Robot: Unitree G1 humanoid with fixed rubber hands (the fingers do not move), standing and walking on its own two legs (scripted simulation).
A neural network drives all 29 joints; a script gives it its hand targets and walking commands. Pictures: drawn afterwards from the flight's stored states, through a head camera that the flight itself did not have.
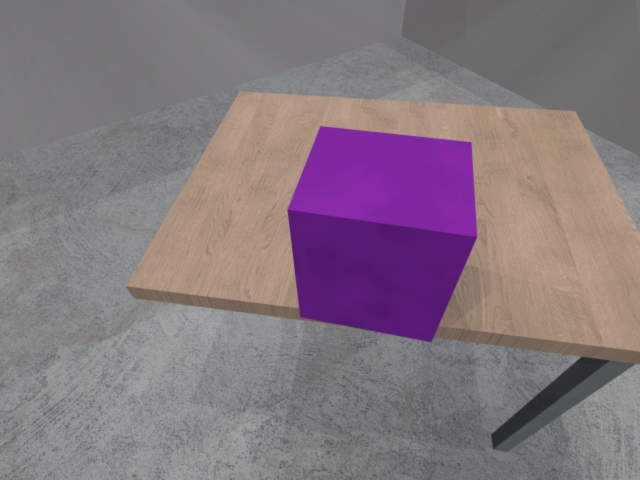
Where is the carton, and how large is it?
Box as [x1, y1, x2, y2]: [288, 126, 476, 341]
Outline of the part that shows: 320,126 288,207 288,217 300,316 431,341 476,238 471,143 464,141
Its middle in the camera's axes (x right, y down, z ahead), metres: +0.08 +0.00 +0.55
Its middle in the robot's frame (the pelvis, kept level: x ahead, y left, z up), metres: +0.43 -0.05 +0.06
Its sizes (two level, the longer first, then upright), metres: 0.203 0.169 0.239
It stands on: a table, 0.71 m high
